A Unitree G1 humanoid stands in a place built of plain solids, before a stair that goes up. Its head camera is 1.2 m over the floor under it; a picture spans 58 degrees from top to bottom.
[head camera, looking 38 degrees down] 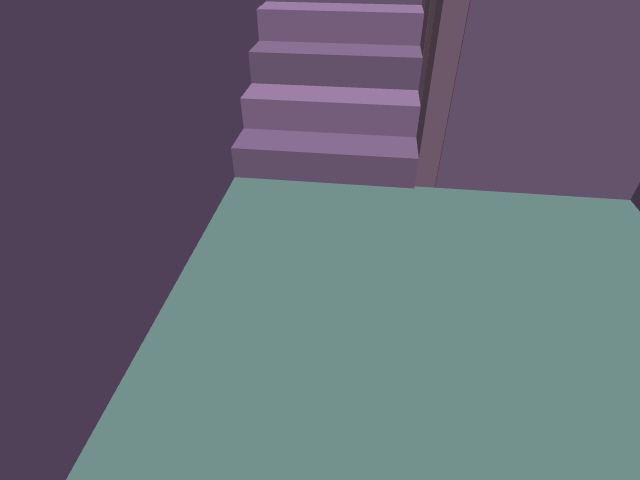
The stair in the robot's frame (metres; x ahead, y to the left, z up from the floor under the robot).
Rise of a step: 0.18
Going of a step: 0.26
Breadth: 0.98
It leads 7 degrees to the right of straight ahead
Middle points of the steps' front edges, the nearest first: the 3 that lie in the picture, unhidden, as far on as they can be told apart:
2.04 -0.01 0.18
2.29 -0.05 0.35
2.55 -0.08 0.53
